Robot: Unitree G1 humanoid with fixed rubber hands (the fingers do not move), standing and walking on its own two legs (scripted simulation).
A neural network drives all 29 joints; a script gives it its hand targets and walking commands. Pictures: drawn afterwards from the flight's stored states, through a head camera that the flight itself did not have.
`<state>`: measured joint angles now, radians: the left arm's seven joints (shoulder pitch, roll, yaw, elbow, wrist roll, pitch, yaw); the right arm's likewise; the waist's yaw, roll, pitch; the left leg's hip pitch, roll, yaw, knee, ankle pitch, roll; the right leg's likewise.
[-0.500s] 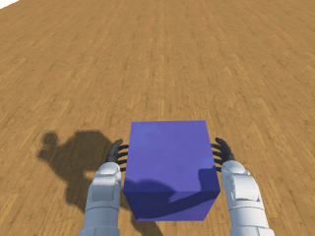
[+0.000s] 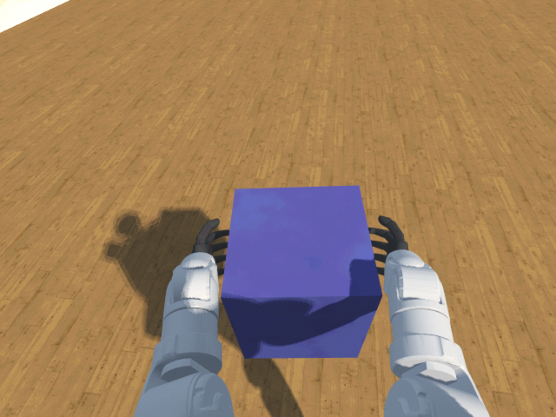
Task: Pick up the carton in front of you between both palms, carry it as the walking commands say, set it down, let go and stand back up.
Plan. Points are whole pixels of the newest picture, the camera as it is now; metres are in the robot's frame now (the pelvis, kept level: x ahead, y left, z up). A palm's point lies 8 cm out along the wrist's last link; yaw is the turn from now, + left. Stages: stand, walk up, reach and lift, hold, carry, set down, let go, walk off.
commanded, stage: set down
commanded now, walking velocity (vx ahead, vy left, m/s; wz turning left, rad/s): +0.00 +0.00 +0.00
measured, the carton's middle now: (298, 276) +0.35 -0.01 -0.03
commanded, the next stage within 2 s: none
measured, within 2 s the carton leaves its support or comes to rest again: neither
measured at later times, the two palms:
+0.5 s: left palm (234, 294) +0.40 +0.13 -0.16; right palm (374, 295) +0.39 -0.17 -0.17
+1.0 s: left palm (255, 305) +0.45 +0.10 -0.30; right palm (374, 307) +0.43 -0.20 -0.30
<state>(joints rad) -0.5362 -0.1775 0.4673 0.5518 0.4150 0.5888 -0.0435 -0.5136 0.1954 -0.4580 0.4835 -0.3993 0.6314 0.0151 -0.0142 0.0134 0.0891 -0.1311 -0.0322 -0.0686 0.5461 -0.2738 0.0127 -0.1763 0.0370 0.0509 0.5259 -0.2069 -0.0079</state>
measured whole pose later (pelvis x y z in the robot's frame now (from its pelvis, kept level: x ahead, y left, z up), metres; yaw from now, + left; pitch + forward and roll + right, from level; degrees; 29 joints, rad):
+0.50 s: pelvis -0.02 +0.00 -0.09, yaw +1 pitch +31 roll +1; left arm -0.70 -0.13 0.41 0.53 0.23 0.17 0.03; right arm -0.68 0.10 -0.43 0.49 -0.24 0.19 0.00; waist -0.04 0.03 0.01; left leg -1.21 -0.08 -0.08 1.06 -0.38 -0.02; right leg -1.25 0.05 0.07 1.04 -0.32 0.01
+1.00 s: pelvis -0.03 +0.00 -0.21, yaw +3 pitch +45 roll +2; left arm -0.97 -0.09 0.44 0.66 0.21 0.23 0.11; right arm -0.96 -0.03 -0.49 0.65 -0.23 0.26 0.02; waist -0.08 0.06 -0.12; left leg -1.79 -0.14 -0.07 1.53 -0.52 -0.03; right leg -1.84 0.07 0.08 1.52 -0.46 0.03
